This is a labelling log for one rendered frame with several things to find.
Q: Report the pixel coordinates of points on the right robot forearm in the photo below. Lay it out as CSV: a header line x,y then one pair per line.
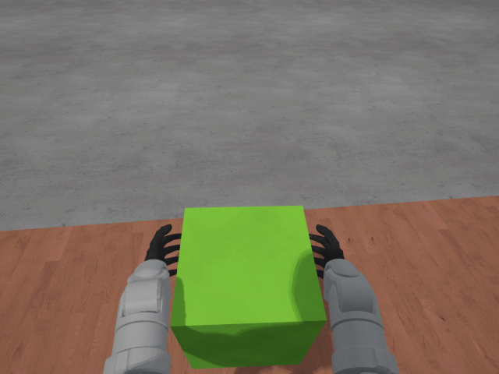
x,y
360,346

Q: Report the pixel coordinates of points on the left robot hand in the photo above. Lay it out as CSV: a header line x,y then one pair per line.
x,y
157,250

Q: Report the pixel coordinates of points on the right robot hand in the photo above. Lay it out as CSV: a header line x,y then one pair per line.
x,y
331,248

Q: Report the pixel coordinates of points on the carton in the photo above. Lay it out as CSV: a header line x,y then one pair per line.
x,y
246,291

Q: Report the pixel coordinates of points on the left robot forearm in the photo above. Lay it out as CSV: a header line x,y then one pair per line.
x,y
141,329

